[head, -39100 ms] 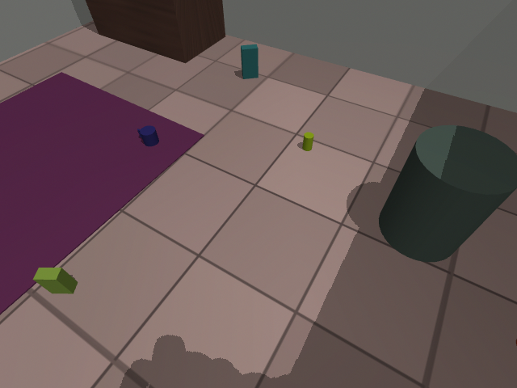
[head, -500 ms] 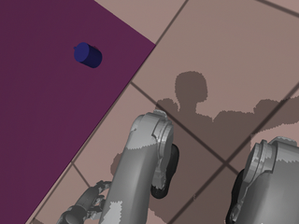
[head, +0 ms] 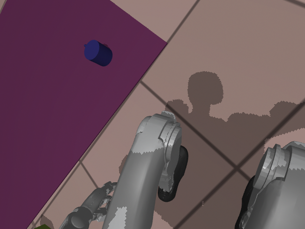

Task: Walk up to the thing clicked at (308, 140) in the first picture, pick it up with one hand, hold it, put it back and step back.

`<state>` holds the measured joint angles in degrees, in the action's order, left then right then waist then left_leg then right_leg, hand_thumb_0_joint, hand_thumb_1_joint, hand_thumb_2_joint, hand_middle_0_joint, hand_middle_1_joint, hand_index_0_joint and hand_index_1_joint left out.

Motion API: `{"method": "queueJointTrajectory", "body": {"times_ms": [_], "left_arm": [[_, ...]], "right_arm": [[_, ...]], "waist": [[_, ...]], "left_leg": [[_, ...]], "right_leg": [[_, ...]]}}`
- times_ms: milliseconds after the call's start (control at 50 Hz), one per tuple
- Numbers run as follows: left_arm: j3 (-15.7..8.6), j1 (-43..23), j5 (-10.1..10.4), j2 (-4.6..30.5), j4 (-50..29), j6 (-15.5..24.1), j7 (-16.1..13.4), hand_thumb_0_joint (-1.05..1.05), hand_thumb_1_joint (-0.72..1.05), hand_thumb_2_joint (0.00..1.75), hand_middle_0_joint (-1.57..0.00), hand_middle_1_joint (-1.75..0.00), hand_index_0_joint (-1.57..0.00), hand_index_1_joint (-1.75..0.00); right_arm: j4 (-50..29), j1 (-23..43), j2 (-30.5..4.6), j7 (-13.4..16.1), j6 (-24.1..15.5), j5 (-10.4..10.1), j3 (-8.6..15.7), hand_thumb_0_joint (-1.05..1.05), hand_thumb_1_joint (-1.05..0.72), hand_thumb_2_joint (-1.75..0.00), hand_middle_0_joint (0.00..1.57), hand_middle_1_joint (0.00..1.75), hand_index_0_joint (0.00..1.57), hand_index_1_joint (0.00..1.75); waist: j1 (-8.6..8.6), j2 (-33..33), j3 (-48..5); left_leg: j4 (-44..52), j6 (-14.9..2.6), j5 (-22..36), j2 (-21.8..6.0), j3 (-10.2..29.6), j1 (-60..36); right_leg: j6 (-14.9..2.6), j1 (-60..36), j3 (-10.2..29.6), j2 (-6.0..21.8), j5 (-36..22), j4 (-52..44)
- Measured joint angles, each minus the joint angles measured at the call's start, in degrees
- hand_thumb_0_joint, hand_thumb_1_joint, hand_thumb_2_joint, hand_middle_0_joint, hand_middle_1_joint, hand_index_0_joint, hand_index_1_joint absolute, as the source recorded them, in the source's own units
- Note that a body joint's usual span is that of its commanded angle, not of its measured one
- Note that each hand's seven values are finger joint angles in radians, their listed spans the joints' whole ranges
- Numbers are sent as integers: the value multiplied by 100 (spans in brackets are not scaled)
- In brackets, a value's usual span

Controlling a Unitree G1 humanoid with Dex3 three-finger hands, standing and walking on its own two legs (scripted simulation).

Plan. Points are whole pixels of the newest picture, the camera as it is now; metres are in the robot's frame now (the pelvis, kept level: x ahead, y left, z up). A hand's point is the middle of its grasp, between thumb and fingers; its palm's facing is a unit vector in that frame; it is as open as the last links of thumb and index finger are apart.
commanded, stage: rest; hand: right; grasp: from above
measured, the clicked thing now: out of the picture +0.45 -0.41 -0.26
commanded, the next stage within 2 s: open in 0.10 s
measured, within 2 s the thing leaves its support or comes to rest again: neither
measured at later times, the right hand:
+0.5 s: hand out of the picture +0.43 -0.41 -0.20, palm faces -0.42 +0.14 -0.90, open 9.4 cm
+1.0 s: hand out of the picture +0.43 -0.41 -0.20, palm faces -0.43 +0.14 -0.89, open 13.0 cm
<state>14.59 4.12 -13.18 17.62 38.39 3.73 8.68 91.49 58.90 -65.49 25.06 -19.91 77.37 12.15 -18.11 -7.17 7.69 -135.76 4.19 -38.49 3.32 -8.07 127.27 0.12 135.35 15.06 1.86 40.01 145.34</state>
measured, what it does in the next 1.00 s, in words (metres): stands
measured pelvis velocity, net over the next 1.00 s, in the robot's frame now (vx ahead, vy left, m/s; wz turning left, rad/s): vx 0.00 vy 0.00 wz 0.01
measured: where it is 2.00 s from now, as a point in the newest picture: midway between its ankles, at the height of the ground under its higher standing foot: (206, 199)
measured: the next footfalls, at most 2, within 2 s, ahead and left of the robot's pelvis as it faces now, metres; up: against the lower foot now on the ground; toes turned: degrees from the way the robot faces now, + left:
none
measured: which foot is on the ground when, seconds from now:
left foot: down 0.00-1.00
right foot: down 0.00-1.00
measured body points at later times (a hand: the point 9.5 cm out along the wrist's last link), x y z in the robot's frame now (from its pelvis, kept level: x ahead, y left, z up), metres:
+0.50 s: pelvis +0.00 +0.00 +0.00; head +0.26 -0.14 +0.34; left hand +0.08 +0.26 -0.06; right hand +0.45 -0.41 -0.15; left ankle +0.12 +0.13 -0.27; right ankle +0.07 -0.13 -0.27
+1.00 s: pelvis +0.00 +0.00 +0.00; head +0.26 -0.15 +0.34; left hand +0.08 +0.26 -0.06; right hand +0.45 -0.41 -0.15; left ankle +0.12 +0.13 -0.27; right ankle +0.07 -0.13 -0.27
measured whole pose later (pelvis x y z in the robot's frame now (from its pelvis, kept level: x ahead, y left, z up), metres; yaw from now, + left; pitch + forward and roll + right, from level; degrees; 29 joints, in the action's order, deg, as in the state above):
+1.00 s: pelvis +0.00 +0.00 +0.00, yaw +1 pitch +27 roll +15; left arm 16.7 3.7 -13.1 18.3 36.6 4.4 8.6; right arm 90.7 59.4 -67.0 24.2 -19.8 76.0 9.8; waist -18.3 -7.7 8.4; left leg -134.7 4.3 -37.9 3.5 -8.7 126.2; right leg -0.4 134.9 15.7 1.8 39.7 145.3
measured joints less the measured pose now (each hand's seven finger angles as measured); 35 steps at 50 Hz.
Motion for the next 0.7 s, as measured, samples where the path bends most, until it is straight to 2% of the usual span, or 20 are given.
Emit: {"method": "queueJointTrajectory", "body": {"times_ms": [300,420,700], "left_arm": [[137,-9,-1,32,-78,85,-6,0,91,89,-21,-30,-20,-30],[171,2,5,42,-97,101,-1,0,90,89,-21,-30,-21,-30],[200,8,-2,65,-135,108,-3,0,90,89,-21,-30,-21,-30]], "right_arm": [[156,100,-82,51,25,-7,-179,-2,-25,-41,77,76,78,62],[158,107,-107,94,56,-42,-209,-1,-20,-52,64,80,68,69],[8,87,-165,-55,95,-147,-249,0,12,-77,34,93,39,88]], "waist": [[-42,-24,13],[-50,-38,14],[-39,-37,58]], "left_leg": [[31,7,26,20,-24,-59],[41,-4,46,22,-33,-55],[75,4,48,19,-57,-66]], "right_leg": [[-53,-13,22,5,-15,27],[-51,-8,31,4,-32,22],[-41,-9,57,-4,-28,5]]}}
